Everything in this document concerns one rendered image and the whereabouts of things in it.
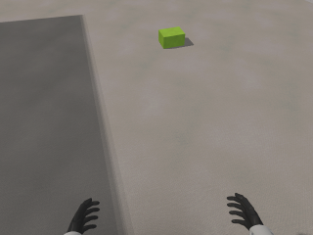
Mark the robot right forearm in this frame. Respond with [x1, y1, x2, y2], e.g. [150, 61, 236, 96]
[248, 224, 274, 235]

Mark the robot left hand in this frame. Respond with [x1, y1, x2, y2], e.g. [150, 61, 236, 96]
[67, 198, 100, 235]

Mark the carton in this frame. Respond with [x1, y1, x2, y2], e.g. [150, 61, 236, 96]
[158, 26, 186, 49]

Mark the robot right hand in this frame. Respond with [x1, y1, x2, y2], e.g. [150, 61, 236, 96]
[227, 193, 264, 231]

